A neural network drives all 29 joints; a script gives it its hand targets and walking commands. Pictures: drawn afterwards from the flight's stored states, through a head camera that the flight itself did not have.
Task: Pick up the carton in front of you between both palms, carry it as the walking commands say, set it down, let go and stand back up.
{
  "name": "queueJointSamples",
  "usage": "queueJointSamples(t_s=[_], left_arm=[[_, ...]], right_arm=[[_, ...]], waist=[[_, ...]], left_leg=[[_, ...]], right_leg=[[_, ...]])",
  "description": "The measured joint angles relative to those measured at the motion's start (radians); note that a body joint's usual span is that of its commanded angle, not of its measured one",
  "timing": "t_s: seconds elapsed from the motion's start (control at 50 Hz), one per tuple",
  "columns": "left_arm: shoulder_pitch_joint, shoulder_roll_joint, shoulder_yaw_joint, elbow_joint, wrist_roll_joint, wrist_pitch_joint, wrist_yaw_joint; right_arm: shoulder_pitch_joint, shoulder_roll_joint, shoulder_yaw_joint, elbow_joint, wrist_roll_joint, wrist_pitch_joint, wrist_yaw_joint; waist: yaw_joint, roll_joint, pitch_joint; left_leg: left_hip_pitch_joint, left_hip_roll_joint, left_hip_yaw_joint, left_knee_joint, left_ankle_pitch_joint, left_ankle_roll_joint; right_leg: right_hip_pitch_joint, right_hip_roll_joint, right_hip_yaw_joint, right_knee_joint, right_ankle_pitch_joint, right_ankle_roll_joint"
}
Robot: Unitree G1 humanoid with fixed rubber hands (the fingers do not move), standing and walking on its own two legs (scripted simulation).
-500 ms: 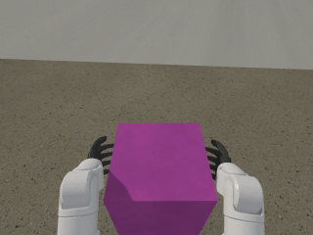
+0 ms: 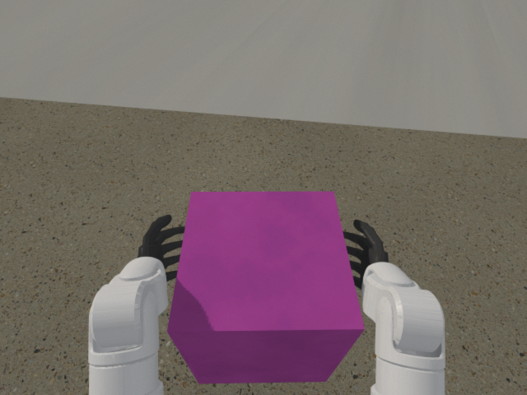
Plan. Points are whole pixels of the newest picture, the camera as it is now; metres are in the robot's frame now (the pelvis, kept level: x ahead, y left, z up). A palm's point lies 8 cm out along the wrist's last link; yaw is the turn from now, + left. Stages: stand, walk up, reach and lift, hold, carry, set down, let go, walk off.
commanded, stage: carry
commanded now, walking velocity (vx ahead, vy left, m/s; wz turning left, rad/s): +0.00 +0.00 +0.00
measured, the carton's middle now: (262, 292) +0.28 +0.00 +0.02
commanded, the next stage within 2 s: none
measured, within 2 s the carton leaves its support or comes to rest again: neither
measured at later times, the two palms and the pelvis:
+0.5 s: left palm (187, 172) +0.45 +0.14 +0.11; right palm (357, 182) +0.45 -0.16 +0.10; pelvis +0.19 -0.02 +0.01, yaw +1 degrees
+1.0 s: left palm (180, 178) +0.44 +0.15 +0.10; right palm (352, 182) +0.45 -0.15 +0.10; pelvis +0.19 -0.01 +0.01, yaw +2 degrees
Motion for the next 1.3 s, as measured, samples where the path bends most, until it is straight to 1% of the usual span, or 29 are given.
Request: queueJointSamples(t_s=[0.02,0.04,0.06,0.08,0.1,0.14,0.2,0.24,0.28,0.3,0.34,0.38,0.42,0.5,0.62,0.84,1.08,1.2,1.3], left_arm=[[-0.008,0.001,0.008,0.012,0.001,0.003,0.0],[-0.013,-0.003,0.014,0.021,0.003,0.005,0.0],[-0.013,-0.011,0.018,0.025,0.007,0.004,0.0],[-0.011,-0.017,0.017,0.025,0.011,0.002,0.0],[-0.009,-0.015,0.009,0.022,0.012,-0.001,0.0],[-0.009,-0.014,-0.003,0.013,0.012,-0.011,0.0],[-0.008,-0.014,-0.014,-0.014,0.011,-0.026,0.0],[-0.004,-0.013,-0.017,-0.034,0.01,-0.03,0.0],[0.001,-0.013,-0.017,-0.046,0.009,-0.026,0.001],[0.003,-0.013,-0.017,-0.047,0.009,-0.022,0.001],[0.009,-0.012,-0.02,-0.018,0.011,-0.024,0.0],[0.007,-0.012,-0.018,0.026,0.012,-0.02,-0.003],[0.003,-0.012,-0.015,0.061,0.012,-0.018,-0.007],[-0.002,-0.013,-0.006,0.086,0.011,-0.021,-0.007],[0.005,-0.012,-0.004,0.071,0.012,-0.027,-0.007],[0.02,-0.01,-0.011,0.05,0.012,-0.023,-0.007],[0.02,-0.01,-0.013,0.059,0.016,-0.007,-0.007],[0.02,-0.01,-0.01,0.088,0.018,-0.015,-0.008],[0.028,-0.009,-0.012,0.139,0.029,-0.052,-0.016]], right_arm=[[-0.011,0.002,-0.003,0.02,-0.001,-0.001,0.0],[-0.015,0.003,-0.006,0.031,-0.001,-0.002,0.0],[-0.012,0.003,-0.011,0.034,0.001,-0.002,0.0],[-0.007,0.002,-0.015,0.03,0.005,-0.004,0.0],[-0.001,0.001,-0.017,0.023,0.008,-0.008,0.0],[0.008,0.0,-0.02,0.004,0.012,-0.017,0.0],[0.014,-0.001,-0.02,-0.028,0.019,-0.033,0.0],[0.015,-0.001,-0.017,-0.044,0.021,-0.038,0.0],[0.018,-0.001,-0.012,-0.051,0.019,-0.036,0.002],[0.019,-0.002,-0.009,-0.05,0.017,-0.033,0.004],[0.019,-0.003,-0.014,-0.028,0.01,-0.024,0.007],[0.024,-0.003,-0.018,-0.005,0.0,-0.008,0.007],[0.024,-0.004,-0.02,0.016,-0.009,0.003,0.007],[0.012,-0.002,-0.024,0.038,-0.015,0.009,0.007],[0.006,-0.001,-0.02,0.039,-0.013,0.0,0.007],[0.022,-0.003,-0.009,0.027,-0.01,-0.004,0.007],[0.026,-0.004,-0.01,0.035,-0.011,0.009,0.007],[0.026,-0.004,-0.012,0.064,-0.013,0.001,0.007],[0.034,-0.005,-0.011,0.112,-0.024,-0.033,0.013]], waist=[[-0.003,0.003,0.017],[-0.003,0.006,0.034],[-0.002,0.009,0.049],[-0.002,0.011,0.062],[-0.002,0.014,0.073],[-0.002,0.016,0.091],[0.001,0.012,0.101],[0.004,0.01,0.095],[0.007,0.006,0.079],[0.008,0.001,0.065],[0.009,0.042,0.034],[0.004,0.072,0.004],[0.002,0.085,-0.018],[0.001,0.082,-0.033],[0.008,0.062,-0.029],[0.013,0.054,-0.025],[0.008,0.052,-0.028],[0.009,0.049,-0.032],[0.01,0.048,-0.031]], left_leg=[[0.013,0.003,0.0,0.001,-0.031,0.008],[0.033,0.006,0.0,-0.018,-0.043,0.007],[0.057,0.009,0.0,-0.048,-0.035,-0.011],[0.082,0.008,-0.001,-0.082,-0.03,-0.013],[0.107,0.007,-0.002,-0.114,-0.026,-0.01],[0.149,0.005,-0.006,-0.164,-0.023,-0.009],[0.196,0.0,-0.013,-0.19,-0.043,-0.018],[0.222,-0.005,-0.016,-0.181,-0.072,-0.027],[0.245,-0.012,-0.018,-0.146,-0.118,-0.04],[0.254,-0.017,-0.019,-0.117,-0.149,-0.048],[0.266,0.005,-0.031,-0.074,-0.189,-0.065],[0.285,0.018,-0.044,-0.067,-0.217,-0.077],[0.298,0.025,-0.051,-0.063,-0.247,-0.084],[0.304,0.031,-0.061,-0.05,-0.272,-0.098],[0.299,0.032,-0.069,-0.032,-0.281,-0.109],[0.302,0.026,-0.071,-0.022,-0.306,-0.097],[0.305,0.016,-0.068,-0.028,-0.279,-0.085],[0.299,0.01,-0.066,-0.037,-0.26,-0.078],[0.289,0.006,-0.065,-0.038,-0.247,-0.073]], right_leg=[[-0.08,0.017,0.039,0.152,-0.016,-0.002],[-0.153,0.034,0.062,0.262,-0.02,-0.009],[-0.216,0.044,0.07,0.319,-0.007,-0.016],[-0.265,0.047,0.07,0.321,0.016,-0.021],[-0.302,0.048,0.066,0.284,0.04,-0.023],[-0.348,0.048,0.058,0.155,0.071,-0.022],[-0.372,0.05,0.048,-0.05,0.143,-0.021],[-0.364,0.049,0.029,-0.156,0.232,-0.022],[-0.321,0.045,0.001,-0.28,0.38,-0.02],[-0.292,0.038,-0.01,-0.322,0.43,-0.028],[-0.265,0.054,-0.027,-0.307,0.372,-0.062],[-0.248,0.064,-0.039,-0.284,0.317,-0.072],[-0.239,0.068,-0.047,-0.27,0.285,-0.072],[-0.239,0.069,-0.055,-0.235,0.243,-0.073],[-0.248,0.064,-0.06,-0.2,0.213,-0.074],[-0.252,0.055,-0.061,-0.172,0.19,-0.069],[-0.242,0.047,-0.058,-0.195,0.227,-0.068],[-0.243,0.044,-0.057,-0.214,0.254,-0.067],[-0.249,0.041,-0.055,-0.226,0.274,-0.067]])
